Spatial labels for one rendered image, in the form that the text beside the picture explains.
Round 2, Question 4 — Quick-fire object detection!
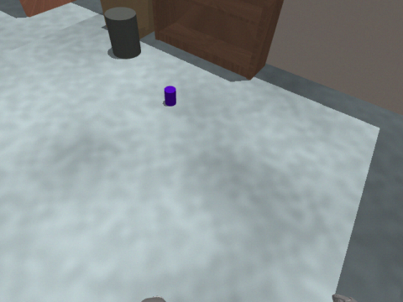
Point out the bookshelf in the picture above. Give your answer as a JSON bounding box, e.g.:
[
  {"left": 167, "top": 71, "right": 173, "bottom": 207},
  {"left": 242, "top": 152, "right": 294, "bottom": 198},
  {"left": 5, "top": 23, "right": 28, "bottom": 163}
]
[{"left": 152, "top": 0, "right": 284, "bottom": 80}]

